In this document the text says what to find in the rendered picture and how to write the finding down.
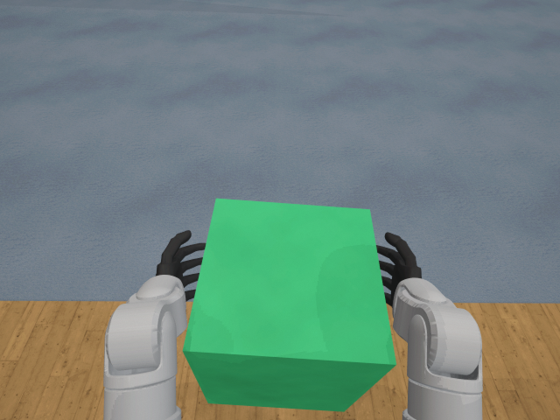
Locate robot left hand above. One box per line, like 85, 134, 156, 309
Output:
156, 230, 206, 301

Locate robot right forearm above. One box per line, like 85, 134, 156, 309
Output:
392, 278, 483, 420

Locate robot left forearm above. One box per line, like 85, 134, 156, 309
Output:
103, 275, 187, 420

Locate robot right hand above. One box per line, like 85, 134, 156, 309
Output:
376, 232, 422, 307

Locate carton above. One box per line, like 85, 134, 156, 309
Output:
183, 199, 396, 412

